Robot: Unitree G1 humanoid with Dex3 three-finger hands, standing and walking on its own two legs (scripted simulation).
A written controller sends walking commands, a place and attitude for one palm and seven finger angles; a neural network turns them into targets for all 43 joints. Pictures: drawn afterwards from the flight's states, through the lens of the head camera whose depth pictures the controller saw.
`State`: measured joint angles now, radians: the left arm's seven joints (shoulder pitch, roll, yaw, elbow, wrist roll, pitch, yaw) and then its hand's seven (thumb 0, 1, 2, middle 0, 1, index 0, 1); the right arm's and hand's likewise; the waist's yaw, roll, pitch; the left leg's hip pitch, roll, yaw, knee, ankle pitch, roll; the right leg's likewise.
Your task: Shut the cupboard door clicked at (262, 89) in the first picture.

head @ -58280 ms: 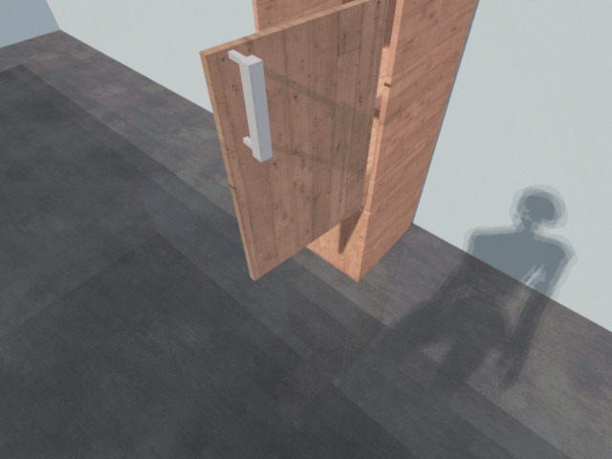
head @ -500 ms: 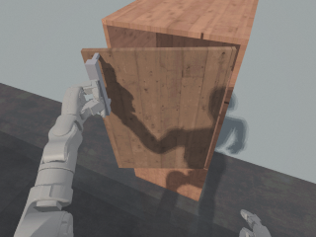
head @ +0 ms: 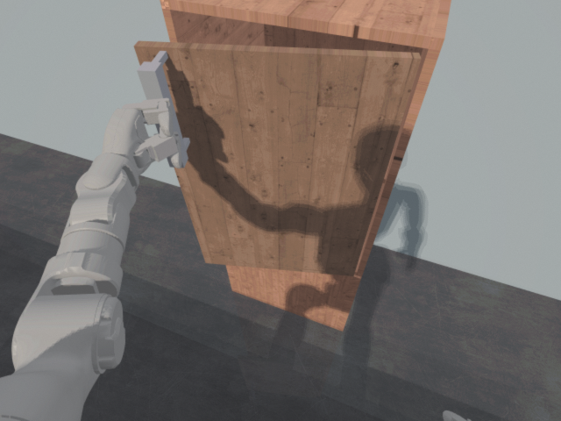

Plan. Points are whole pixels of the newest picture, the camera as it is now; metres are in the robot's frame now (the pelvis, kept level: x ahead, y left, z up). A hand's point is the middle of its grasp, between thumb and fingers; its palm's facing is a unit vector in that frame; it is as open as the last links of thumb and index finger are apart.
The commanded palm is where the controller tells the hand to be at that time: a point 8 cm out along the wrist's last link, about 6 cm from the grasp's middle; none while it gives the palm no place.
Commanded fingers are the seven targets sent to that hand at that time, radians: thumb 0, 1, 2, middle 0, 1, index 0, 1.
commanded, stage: push the door shut along its arc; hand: left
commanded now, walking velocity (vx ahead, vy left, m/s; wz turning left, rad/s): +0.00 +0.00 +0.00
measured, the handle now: (170, 112) +0.54 +0.17 +0.17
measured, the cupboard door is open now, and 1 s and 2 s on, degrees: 15 2 0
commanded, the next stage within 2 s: pull the fist back off the door in 1.30 s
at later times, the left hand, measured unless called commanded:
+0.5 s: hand (200, 114) +0.51 +0.12 +0.18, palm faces -0.21 -0.98 -0.01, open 3.1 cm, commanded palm +0.52 +0.17 +0.18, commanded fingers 0.00 0.90 0.90 -1.30 -1.50 -1.30 -1.50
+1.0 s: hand (236, 91) +0.57 +0.07 +0.19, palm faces -0.33 -0.94 +0.01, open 3.1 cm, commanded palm +0.58 +0.13 +0.18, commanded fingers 0.00 0.90 0.90 -1.30 -1.50 -1.30 -1.50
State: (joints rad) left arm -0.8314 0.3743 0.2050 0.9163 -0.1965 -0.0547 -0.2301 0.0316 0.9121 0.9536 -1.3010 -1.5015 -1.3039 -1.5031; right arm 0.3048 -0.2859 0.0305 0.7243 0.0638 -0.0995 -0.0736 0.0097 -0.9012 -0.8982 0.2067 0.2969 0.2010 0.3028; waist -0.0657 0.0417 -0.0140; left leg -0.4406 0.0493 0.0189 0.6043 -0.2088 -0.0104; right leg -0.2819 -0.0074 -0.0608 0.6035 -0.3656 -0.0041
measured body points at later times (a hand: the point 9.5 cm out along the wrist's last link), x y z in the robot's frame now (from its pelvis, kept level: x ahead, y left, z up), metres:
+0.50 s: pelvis +0.00 +0.01 -0.01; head +0.06 +0.01 +0.43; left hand +0.52 +0.17 +0.18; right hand +0.00 -0.27 -0.13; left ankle +0.06 +0.13 -0.73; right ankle -0.03 -0.12 -0.73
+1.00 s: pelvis +0.01 +0.01 -0.02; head +0.12 +0.00 +0.42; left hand +0.58 +0.12 +0.19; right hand -0.04 -0.27 -0.13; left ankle +0.06 +0.13 -0.73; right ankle -0.03 -0.12 -0.73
